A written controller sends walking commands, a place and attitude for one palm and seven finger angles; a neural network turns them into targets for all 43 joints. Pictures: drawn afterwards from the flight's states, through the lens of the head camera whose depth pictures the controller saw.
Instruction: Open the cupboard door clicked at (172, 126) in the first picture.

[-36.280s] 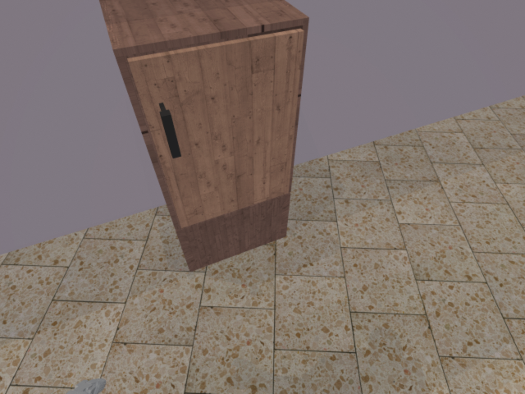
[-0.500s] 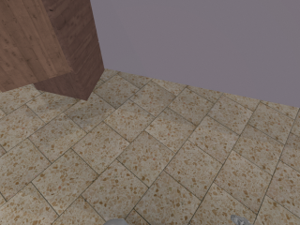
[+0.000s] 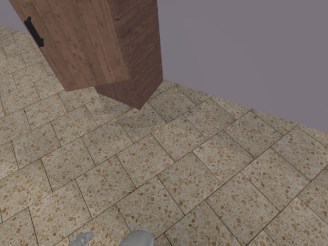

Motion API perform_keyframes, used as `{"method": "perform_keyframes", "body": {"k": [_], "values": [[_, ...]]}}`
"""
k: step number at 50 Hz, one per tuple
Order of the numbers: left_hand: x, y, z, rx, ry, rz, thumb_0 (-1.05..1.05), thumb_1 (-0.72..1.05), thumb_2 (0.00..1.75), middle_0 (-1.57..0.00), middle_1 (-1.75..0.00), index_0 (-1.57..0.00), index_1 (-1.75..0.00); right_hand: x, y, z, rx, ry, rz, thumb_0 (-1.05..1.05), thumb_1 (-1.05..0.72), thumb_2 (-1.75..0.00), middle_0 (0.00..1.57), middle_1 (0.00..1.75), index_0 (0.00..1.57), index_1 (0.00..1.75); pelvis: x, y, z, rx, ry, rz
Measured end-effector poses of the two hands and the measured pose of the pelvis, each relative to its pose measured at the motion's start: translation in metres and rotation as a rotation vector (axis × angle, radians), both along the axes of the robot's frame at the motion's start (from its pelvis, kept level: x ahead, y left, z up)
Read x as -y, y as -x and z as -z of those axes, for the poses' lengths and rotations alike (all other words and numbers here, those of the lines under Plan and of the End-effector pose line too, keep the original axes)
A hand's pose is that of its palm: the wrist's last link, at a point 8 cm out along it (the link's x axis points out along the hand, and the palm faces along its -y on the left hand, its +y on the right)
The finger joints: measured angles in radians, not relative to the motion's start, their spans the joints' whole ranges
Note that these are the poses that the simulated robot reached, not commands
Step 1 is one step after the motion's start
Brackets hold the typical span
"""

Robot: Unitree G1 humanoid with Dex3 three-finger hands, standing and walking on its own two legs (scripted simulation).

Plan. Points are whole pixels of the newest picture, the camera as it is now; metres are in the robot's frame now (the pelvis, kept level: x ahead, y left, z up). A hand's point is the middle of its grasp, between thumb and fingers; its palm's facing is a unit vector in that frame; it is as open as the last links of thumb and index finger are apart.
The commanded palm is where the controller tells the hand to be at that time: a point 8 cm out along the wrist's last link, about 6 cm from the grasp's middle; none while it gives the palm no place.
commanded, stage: turn to face it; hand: left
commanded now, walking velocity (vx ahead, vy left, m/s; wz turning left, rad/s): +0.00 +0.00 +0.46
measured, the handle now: (35, 31) +1.01 +0.67 -0.01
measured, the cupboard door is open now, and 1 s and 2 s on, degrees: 42 42 42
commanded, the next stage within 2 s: take the last steps up to it in 0.36 s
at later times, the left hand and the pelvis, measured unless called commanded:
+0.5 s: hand out of the picture +0.04 +0.23 -0.16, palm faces +0.27 -0.93 -0.25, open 7.4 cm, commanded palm none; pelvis +0.02 +0.01 +0.00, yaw +12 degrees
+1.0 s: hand out of the picture -0.03 +0.20 -0.17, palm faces +0.48 -0.86 -0.18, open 7.4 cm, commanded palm none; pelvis +0.11 +0.08 -0.01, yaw +22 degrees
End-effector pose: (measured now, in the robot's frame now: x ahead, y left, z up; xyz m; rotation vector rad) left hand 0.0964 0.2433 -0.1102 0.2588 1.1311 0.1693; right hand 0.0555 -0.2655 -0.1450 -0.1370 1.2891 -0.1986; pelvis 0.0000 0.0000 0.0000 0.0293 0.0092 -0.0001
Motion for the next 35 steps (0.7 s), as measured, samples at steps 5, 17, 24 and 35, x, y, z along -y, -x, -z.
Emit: {"method": "perform_keyframes", "body": {"k": [5, 17, 24, 35], "values": [[0.007, 0.035, 0.008, -0.065, 0.044, -0.084, 0.01, 0.91, 0.90, -0.21, -0.30, -0.20, -0.30, -0.003, -0.035, -0.011, 0.011, 0.008, -0.084, 0.01, -0.91, -0.90, 0.20, 0.30, 0.20, 0.30, 0.003, -0.007, -0.005, 0.002, -0.020, -0.063], [-0.034, 0.101, 0.043, -0.208, 0.077, -0.287, 0.01, 0.91, 0.90, -0.21, -0.30, -0.20, -0.30, -0.059, -0.118, -0.024, 0.158, 0.058, -0.293, 0.01, -0.91, -0.90, 0.20, 0.30, 0.20, 0.30, -0.020, -0.018, 0.009, 0.015, 0.022, -0.166], [-0.035, 0.078, 0.021, -0.114, 0.061, -0.308, 0.01, 0.91, 0.90, -0.20, -0.30, -0.20, -0.30, -0.067, -0.109, -0.021, 0.107, 0.019, -0.326, 0.01, -0.91, -0.90, 0.21, 0.30, 0.20, 0.30, -0.013, -0.022, -0.003, 0.014, 0.040, -0.210], [0.007, 0.082, 0.011, -0.068, 0.058, -0.375, 0.00, 0.91, 0.90, -0.20, -0.30, -0.20, -0.30, -0.037, -0.106, 0.005, -0.029, -0.032, -0.337, 0.01, -0.91, -0.90, 0.21, 0.30, 0.20, 0.30, 0.003, -0.047, 0.001, 0.022, 0.011, -0.288]]}}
